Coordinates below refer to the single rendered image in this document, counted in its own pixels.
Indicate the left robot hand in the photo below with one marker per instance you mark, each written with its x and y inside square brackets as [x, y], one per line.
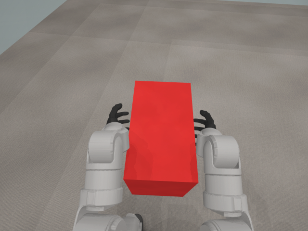
[113, 116]

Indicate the left robot shin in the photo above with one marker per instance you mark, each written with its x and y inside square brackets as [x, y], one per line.
[131, 215]

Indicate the robot right upper arm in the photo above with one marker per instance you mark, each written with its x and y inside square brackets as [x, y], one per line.
[230, 224]

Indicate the left robot thigh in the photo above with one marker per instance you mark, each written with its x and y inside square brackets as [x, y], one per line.
[133, 224]

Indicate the robot right forearm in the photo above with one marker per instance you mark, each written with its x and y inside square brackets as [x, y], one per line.
[223, 182]

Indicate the carton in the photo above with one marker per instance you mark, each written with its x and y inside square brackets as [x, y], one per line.
[161, 159]

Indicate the robot left upper arm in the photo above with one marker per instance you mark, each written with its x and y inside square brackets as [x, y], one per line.
[100, 222]

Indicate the right robot hand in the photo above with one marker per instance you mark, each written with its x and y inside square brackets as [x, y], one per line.
[209, 122]

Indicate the robot left forearm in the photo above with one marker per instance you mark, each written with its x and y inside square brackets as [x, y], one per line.
[102, 188]

